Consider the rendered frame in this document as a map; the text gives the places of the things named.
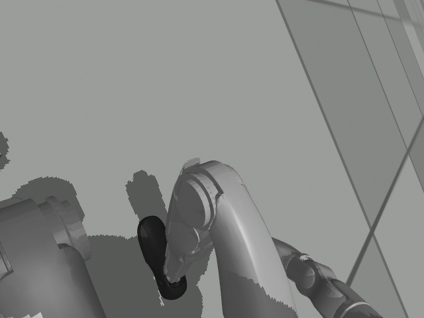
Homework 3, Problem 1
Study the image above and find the right robot hand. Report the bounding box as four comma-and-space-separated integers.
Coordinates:
272, 237, 301, 272

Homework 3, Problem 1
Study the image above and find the right robot arm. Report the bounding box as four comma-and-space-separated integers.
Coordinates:
286, 253, 383, 318

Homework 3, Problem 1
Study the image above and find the right robot foot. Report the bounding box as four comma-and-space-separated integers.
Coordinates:
137, 216, 187, 300

